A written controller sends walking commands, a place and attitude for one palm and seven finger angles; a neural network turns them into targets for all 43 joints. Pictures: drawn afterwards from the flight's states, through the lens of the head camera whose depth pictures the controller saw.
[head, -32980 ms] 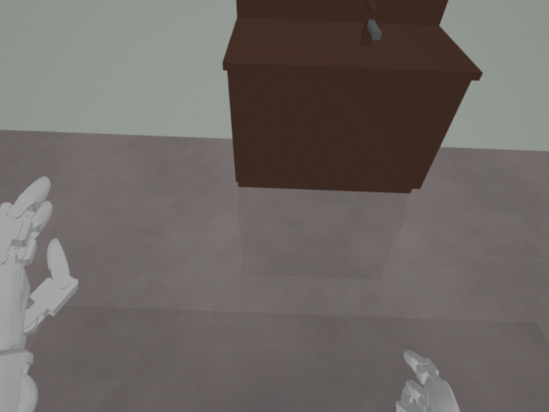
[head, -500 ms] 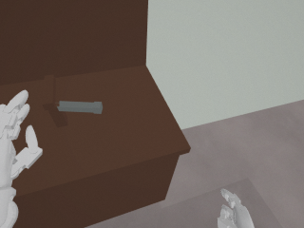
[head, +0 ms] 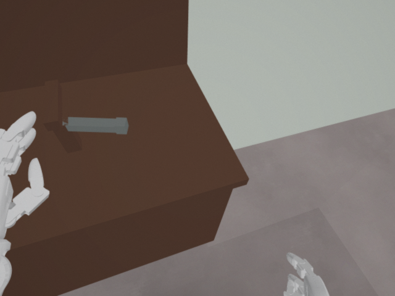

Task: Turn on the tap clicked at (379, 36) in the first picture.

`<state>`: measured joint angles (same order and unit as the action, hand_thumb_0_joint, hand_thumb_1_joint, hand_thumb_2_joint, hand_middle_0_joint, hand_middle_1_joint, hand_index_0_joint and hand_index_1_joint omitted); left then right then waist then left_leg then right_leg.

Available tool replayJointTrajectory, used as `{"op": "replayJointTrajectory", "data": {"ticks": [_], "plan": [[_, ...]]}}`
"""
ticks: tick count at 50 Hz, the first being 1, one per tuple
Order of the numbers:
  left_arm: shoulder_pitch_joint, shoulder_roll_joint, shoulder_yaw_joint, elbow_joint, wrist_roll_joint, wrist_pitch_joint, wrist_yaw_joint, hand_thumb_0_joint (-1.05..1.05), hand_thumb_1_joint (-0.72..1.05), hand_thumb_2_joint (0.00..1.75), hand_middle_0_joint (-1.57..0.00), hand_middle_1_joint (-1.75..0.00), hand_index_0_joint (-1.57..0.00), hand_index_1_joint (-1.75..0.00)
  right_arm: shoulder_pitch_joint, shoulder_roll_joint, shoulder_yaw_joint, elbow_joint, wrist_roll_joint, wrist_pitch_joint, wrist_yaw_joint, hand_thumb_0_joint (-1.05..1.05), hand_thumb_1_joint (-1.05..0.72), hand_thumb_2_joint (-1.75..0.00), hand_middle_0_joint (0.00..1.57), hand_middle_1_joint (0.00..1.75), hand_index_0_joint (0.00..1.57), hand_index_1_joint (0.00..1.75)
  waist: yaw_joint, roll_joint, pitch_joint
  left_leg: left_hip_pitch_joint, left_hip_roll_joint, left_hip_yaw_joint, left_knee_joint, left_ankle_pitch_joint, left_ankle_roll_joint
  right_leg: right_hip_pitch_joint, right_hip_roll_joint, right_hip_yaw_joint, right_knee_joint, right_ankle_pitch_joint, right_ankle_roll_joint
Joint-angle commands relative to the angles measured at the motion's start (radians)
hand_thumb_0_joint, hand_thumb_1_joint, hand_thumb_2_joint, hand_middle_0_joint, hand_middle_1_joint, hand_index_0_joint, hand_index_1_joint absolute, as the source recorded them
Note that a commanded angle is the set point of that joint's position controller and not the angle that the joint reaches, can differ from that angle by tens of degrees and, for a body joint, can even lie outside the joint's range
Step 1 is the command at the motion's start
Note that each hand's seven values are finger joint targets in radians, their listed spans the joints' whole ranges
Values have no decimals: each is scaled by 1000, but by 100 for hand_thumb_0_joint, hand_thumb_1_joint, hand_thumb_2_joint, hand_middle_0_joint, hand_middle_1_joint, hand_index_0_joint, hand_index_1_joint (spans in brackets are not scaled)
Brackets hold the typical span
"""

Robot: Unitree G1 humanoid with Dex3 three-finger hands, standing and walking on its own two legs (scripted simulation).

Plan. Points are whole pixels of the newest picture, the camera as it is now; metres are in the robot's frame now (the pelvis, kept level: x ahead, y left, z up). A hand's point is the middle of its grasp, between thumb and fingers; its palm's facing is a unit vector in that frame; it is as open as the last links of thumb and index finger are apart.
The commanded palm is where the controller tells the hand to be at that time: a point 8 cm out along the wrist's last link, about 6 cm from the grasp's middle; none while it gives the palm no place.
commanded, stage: come to a stop and stand still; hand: left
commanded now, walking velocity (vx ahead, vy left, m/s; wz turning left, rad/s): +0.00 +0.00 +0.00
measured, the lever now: (121, 125) +0.46 +0.23 +0.04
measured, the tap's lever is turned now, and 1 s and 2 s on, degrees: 71 71 71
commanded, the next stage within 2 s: look again from close up in 0.42 s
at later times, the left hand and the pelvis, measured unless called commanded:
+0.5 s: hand (30, 184) +0.23 +0.27 +0.16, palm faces +0.38 -0.86 -0.35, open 7.4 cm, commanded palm +0.17 +0.30 +0.18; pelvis +0.01 +0.01 +0.00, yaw +1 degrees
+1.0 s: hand (8, 166) +0.24 +0.28 +0.19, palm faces +0.40 -0.80 -0.45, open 7.4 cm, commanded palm +0.15 +0.30 +0.17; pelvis +0.00 +0.01 +0.00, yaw +3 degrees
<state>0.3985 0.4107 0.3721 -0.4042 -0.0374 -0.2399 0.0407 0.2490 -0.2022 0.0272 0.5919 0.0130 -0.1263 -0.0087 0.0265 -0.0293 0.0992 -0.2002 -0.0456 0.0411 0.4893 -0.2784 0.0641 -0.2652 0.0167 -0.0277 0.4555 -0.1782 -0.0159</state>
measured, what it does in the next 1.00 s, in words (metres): stands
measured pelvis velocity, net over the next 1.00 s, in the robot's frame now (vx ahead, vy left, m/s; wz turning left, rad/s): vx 0.00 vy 0.01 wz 0.06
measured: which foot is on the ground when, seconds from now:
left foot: down 0.00-1.00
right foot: down 0.00-1.00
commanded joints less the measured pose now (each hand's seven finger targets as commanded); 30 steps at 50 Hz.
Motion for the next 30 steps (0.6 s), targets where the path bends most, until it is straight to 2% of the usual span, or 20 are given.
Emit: {"op": "replayJointTrajectory", "data": {"ticks": [1, 2, 5, 6, 7, 11, 12, 13, 15, 16, 17, 21, 22, 25, 26, 27, 30], "plan": [[-133, 167, 134, -296, -12, -85, 39, 0, 90, 90, -20, -30, -20, -30, -125, -115, -47, -166, 5, -84, -2, 0, -90, -90, 20, 30, 20, 30, 7, 106, -236, -2, 103, -105, -86, 167, -45, 158, -90, 110, -35, 146, -23], [-118, 133, 104, -283, -14, -84, 39, 0, 90, 90, -20, -30, -20, -30, -114, -120, -50, -162, 1, -83, -1, 0, -90, -90, 20, 30, 20, 30, 5, 89, -233, -1, 105, -104, -83, 177, -47, 153, -93, 102, -40, 147, -23], [-69, 124, 100, -248, -10, -75, 44, 0, 90, 90, -20, -30, -20, -30, -110, -124, -55, -157, 0, -76, 2, 0, -90, -90, 20, 30, 20, 30, 7, 67, -222, -4, 115, -110, -87, 227, -54, 148, -89, 91, -33, 181, -19], [-46, 131, 113, -223, -9, -68, 47, 0, 90, 90, -20, -30, -20, -30, -123, -124, -54, -155, 3, -70, 2, 0, -90, -90, 20, 30, 20, 30, 7, 82, -212, 4, 113, -105, -92, 238, -58, 131, -85, 94, -34, 181, -19], [-51, 104, 88, -209, -12, -67, 44, 0, 90, 90, -20, -30, -20, -30, -113, -125, -53, -158, 0, -60, 1, 0, -90, -90, 20, 30, 20, 30, 4, 68, -206, -16, 118, -111, -99, 234, -60, 139, -85, 82, -35, 174, -18], [-74, 148, 124, -228, -11, -62, 46, 0, 90, 90, -20, -30, -20, -30, -131, -122, -51, -172, 4, -42, -6, 0, -90, -90, 20, 30, 20, 30, 4, 70, -209, -11, 121, -117, -106, 284, -70, 146, -79, 77, -26, 205, -17], [-85, 122, 95, -235, -13, -63, 42, 0, 90, 90, -20, -30, -20, -30, -127, -122, -50, -176, 0, -36, -8, 0, -90, -90, 20, 30, 20, 30, 1, 76, -219, -8, 125, -118, -105, 299, -71, 149, -80, 67, -22, 205, -17], [-86, 137, 106, -236, -14, -60, 43, 0, 90, 90, -20, -30, -20, -30, -128, -121, -50, -182, 1, -35, -9, 0, -90, -90, 20, 30, 20, 30, 4, 76, -219, -4, 129, -119, -108, 308, -72, 152, -79, 68, -22, 210, -15], [-95, 129, 92, -261, -14, -57, 43, 0, 90, 90, -20, -30, -20, -30, -127, -120, -49, -190, 1, -32, -11, 0, -90, -90, 20, 30, 20, 30, 3, 82, -228, -3, 129, -116, -106, 309, -72, 162, -80, 69, -22, 217, -15], [-101, 152, 113, -278, -12, -54, 46, 0, 90, 90, -20, -30, -20, -30, -141, -117, -46, -188, 2, -33, -11, 0, -90, -90, 20, 30, 20, 30, 5, 88, -234, 12, 127, -113, -103, 329, -75, 160, -77, 66, -20, 230, -14], [-95, 123, 87, -256, -16, -52, 45, 0, 90, 90, -20, -30, -20, -30, -134, -118, -44, -190, -3, -30, -13, 0, -90, -90, 20, 30, 20, 30, 2, 76, -231, 1, 128, -117, -105, 320, -73, 163, -80, 63, -27, 226, -14], [-111, 140, 93, -285, -10, -45, 50, 0, 90, 90, -20, -30, -20, -30, -139, -120, -46, -188, 0, -32, -14, 0, -90, -90, 20, 30, 20, 30, 3, 107, -237, 8, 126, -117, -107, 332, -82, 174, -78, 66, -24, 238, -16], [-103, 115, 72, -257, -13, -44, 49, 0, 90, 90, -20, -30, -20, -30, -130, -119, -43, -187, -4, -28, -15, 0, -90, -90, 20, 30, 20, 30, 2, 92, -233, 1, 129, -121, -110, 317, -80, 170, -80, 58, -31, 222, -15], [-119, 115, 65, -262, -9, -42, 49, 0, 90, 90, -20, -30, -20, -30, -123, -123, -48, -188, -2, -26, -16, 0, -90, -90, 20, 30, 20, 30, 0, 109, -218, -18, 131, -129, -127, 275, -82, 178, -80, 64, -35, 200, -17], [-119, 140, 89, -270, -6, -40, 54, 0, 90, 90, -20, -30, -20, -30, -139, -119, -44, -185, 0, -27, -17, 0, -90, -90, 20, 30, 20, 30, 3, 107, -223, -8, 130, -125, -127, 281, -85, 175, -77, 59, -34, 204, -15], [-111, 107, 62, -245, -10, -40, 51, 0, 90, 90, -20, -30, -20, -30, -130, -120, -43, -184, -4, -22, -18, 0, -90, -90, 20, 30, 20, 30, 1, 90, -216, -18, 132, -128, -133, 261, -82, 170, -78, 56, -42, 185, -15], [-119, 122, 68, -255, -5, -42, 53, 0, 90, 90, -20, -30, -20, -30, -127, -121, -47, -190, -2, -22, -18, 0, -90, -90, 20, 30, 20, 30, 4, 111, -201, -43, 139, -135, -156, 205, -83, 184, -75, 54, -38, 152, -12]]}}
